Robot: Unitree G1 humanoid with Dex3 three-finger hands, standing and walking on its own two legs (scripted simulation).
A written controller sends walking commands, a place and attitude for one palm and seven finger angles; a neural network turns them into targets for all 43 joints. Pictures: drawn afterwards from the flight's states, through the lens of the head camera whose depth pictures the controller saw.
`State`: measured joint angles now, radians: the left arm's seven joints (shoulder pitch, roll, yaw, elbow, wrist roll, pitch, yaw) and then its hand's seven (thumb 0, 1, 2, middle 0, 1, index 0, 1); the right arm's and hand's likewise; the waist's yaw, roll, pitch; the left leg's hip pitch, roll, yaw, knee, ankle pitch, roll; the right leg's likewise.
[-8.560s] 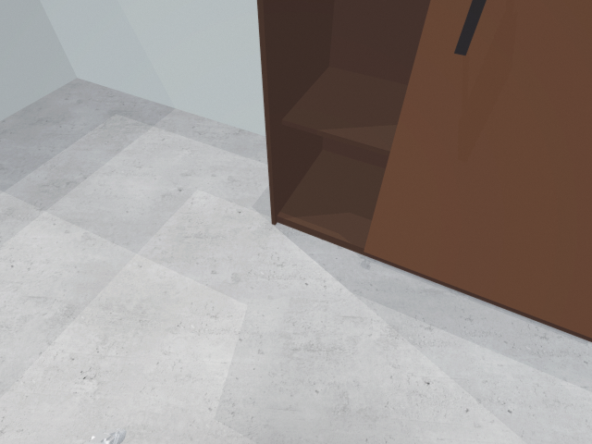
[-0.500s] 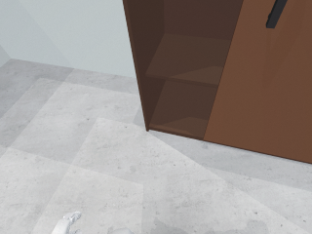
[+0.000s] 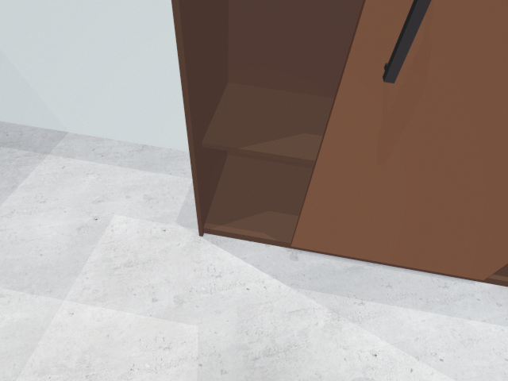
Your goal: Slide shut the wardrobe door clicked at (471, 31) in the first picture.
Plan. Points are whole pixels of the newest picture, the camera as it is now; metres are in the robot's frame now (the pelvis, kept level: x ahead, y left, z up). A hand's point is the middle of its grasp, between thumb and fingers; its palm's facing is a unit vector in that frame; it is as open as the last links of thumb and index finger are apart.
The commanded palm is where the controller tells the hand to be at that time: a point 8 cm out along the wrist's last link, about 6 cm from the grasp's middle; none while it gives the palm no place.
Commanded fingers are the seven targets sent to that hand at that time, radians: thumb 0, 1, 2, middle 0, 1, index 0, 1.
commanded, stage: take the last steps up to it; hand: right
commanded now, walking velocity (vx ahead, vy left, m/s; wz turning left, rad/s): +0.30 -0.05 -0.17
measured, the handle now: (412, 14) +0.76 -0.24 +0.27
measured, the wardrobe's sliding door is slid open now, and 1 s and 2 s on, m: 0.41 0.41 0.41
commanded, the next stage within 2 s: come to a stop and stand still in 0.90 s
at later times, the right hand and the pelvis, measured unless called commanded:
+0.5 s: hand out of the picture -0.07 -0.23 -0.18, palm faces +0.19 +0.97 -0.14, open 7.4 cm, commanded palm none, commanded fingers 0.00 -0.90 -0.90 0.20 0.30 0.20 0.30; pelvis +0.05 -0.08 +0.00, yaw -5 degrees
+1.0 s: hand (384, 308) +0.32 -0.26 -0.17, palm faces -0.01 +0.99 -0.16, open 7.4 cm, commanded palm none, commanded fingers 0.00 -0.90 -0.90 0.20 0.30 0.20 0.30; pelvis +0.21 -0.09 -0.01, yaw -2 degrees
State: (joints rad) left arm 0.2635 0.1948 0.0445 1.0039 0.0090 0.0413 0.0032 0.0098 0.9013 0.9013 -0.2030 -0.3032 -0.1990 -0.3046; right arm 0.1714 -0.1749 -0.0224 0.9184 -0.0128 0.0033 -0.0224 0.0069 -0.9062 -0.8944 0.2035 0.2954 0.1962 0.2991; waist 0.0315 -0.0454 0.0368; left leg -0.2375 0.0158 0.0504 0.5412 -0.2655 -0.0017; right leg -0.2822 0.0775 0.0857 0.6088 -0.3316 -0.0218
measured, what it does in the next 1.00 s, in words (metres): walks ahead: right foot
